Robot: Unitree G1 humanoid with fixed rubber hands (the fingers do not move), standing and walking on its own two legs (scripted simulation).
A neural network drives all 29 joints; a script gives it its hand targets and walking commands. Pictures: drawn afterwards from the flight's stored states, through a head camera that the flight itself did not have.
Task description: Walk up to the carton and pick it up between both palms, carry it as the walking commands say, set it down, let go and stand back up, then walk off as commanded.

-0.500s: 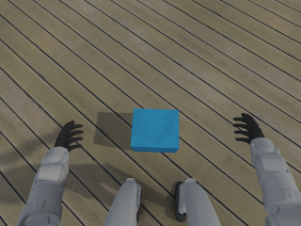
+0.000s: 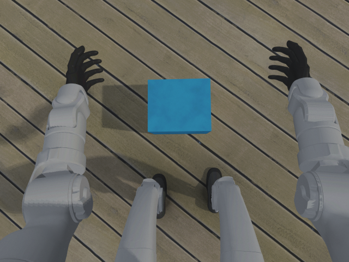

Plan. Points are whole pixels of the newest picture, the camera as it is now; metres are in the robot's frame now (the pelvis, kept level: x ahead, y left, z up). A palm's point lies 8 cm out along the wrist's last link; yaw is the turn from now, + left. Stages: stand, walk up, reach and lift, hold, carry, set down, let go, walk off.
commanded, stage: reach and lift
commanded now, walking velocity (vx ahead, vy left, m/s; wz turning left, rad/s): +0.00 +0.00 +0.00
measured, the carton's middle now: (179, 109) +0.49 +0.03 -0.58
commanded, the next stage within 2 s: none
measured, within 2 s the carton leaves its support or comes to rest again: neither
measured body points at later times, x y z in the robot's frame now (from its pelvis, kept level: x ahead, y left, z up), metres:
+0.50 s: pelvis +0.00 +0.00 -0.03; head +0.33 +0.00 +0.28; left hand +0.53 +0.23 -0.14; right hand +0.54 -0.21 -0.15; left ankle +0.05 +0.13 -0.64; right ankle +0.08 -0.13 -0.64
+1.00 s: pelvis -0.03 +0.00 -0.19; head +0.33 -0.01 +0.09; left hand +0.53 +0.22 -0.31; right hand +0.54 -0.21 -0.32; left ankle +0.05 +0.13 -0.64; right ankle +0.08 -0.13 -0.64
